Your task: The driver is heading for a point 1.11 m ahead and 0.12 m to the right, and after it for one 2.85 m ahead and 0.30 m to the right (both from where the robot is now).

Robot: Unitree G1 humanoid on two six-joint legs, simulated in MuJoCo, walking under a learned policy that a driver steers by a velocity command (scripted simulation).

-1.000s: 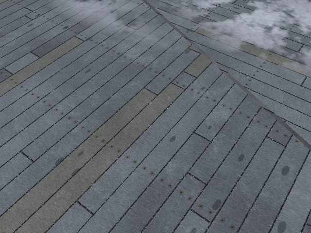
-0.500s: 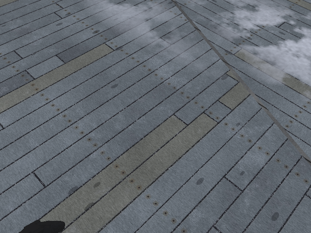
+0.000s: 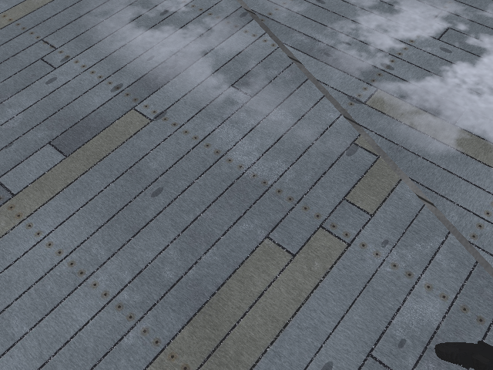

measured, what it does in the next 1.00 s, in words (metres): walks ahead, turning right: left foot, then right foot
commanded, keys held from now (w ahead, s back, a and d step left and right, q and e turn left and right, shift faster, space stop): e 0.18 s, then w+e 0.38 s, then w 0.04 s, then w+q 0.40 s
